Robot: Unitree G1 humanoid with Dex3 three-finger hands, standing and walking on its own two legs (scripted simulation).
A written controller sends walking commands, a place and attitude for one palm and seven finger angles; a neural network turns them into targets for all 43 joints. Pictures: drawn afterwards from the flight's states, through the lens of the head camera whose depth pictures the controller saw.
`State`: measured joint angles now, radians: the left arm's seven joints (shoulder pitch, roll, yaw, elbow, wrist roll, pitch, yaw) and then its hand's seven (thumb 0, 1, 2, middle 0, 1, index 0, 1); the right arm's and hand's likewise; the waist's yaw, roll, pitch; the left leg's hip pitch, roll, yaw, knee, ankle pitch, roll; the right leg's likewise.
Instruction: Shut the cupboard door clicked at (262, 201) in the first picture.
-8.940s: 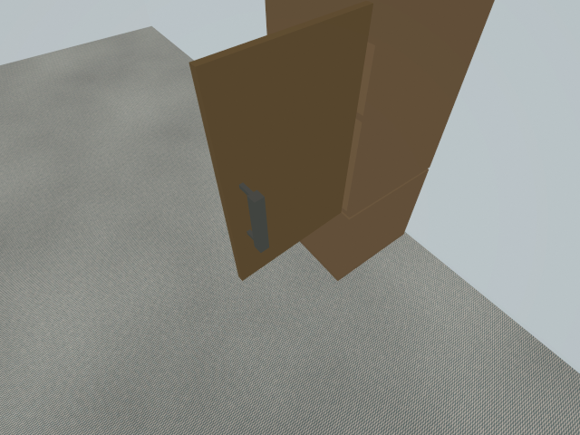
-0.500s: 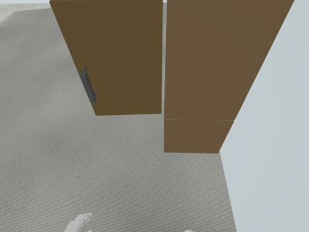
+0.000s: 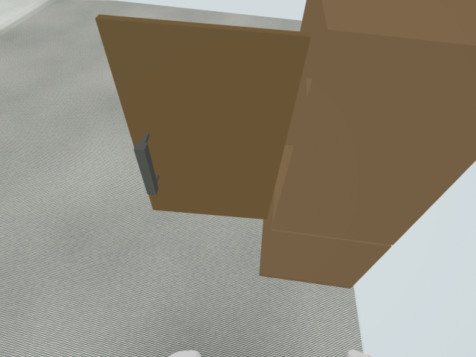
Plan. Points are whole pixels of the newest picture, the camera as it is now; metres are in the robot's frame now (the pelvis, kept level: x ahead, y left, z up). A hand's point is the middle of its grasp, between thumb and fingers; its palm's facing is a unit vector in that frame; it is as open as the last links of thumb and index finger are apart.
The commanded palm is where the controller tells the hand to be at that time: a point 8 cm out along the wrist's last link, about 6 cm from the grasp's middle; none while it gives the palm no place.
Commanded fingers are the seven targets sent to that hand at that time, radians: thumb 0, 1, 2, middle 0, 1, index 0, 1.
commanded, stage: come to a stop and stand still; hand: left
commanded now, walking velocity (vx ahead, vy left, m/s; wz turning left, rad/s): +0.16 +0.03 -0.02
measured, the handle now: (149, 164) +0.55 +0.28 -0.08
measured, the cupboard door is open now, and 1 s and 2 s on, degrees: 93 93 93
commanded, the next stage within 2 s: look again from close up in 1.18 s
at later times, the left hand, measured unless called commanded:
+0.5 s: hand out of the picture +0.14 +0.17 -0.16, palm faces +0.03 -0.98 -0.21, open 7.3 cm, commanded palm none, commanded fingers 0.00 0.90 0.90 -0.20 -0.30 -0.20 -0.30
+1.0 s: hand out of the picture +0.05 +0.19 -0.16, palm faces +0.03 -0.98 -0.21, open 7.4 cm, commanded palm none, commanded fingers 0.00 0.90 0.90 -0.20 -0.30 -0.20 -0.30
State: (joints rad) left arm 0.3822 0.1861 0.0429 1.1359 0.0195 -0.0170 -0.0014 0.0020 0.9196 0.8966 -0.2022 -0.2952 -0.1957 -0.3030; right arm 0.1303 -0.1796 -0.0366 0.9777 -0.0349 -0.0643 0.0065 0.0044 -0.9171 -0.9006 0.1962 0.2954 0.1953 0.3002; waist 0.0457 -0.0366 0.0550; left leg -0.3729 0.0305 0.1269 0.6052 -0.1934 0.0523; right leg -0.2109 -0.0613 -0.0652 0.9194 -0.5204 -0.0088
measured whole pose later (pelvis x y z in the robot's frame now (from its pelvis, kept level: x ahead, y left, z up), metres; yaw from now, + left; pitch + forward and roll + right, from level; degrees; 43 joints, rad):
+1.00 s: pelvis +0.03 +0.01 +0.02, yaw +0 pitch -1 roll +0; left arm 0.24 0.18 0.01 1.10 0.01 0.01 0.03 0.00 0.91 0.90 -0.20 -0.30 -0.20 -0.30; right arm 0.20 -0.17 -0.02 1.09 -0.01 0.00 -0.02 0.01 -0.92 -0.90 0.20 0.30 0.20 0.30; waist 0.01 -0.01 0.05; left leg -0.20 -0.01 0.09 0.41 -0.20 0.03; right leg -0.13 -0.01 -0.01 0.43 -0.28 0.00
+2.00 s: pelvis +0.05 -0.01 +0.02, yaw +0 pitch -1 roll +1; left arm 0.30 0.16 -0.02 1.10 0.02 -0.02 0.03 0.00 0.91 0.90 -0.20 -0.30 -0.20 -0.30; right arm 0.25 -0.17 0.02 1.11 -0.01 -0.02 -0.02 0.01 -0.91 -0.90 0.20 0.30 0.20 0.30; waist 0.01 -0.02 0.03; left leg -0.20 0.01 0.08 0.46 -0.25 0.01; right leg -0.13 0.01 -0.01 0.47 -0.33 -0.02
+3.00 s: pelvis +0.09 +0.02 +0.02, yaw +0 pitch -1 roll +1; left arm 0.23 0.18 0.01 1.05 0.02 0.01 0.02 0.00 0.92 0.90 -0.20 -0.30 -0.20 -0.30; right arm 0.26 -0.15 0.00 1.09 -0.02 0.00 -0.02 0.01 -0.93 -0.90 0.20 0.30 0.20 0.30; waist 0.03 -0.02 0.05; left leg -0.13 0.00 0.09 0.43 -0.28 0.01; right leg -0.27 -0.02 -0.07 0.47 -0.18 -0.03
